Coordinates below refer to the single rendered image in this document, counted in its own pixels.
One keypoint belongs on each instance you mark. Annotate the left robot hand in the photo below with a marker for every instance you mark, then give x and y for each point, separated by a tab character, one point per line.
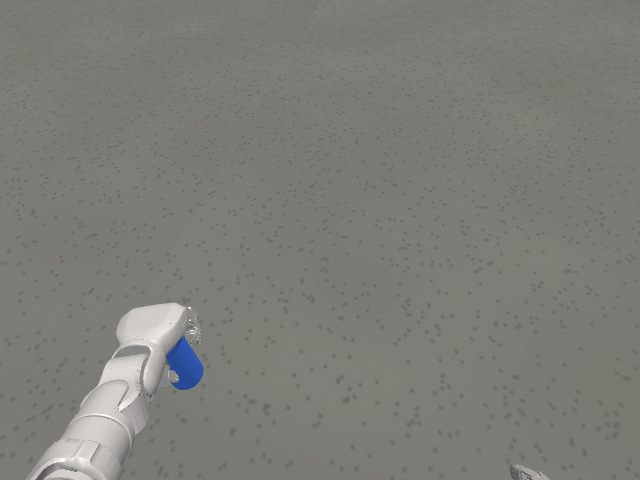
163	325

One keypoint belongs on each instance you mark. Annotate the left robot arm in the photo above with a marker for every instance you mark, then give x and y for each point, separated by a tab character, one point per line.
101	434

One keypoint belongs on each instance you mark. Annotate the right robot hand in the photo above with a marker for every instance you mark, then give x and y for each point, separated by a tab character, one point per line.
519	472

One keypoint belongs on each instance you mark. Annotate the can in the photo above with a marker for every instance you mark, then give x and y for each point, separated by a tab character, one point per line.
188	367

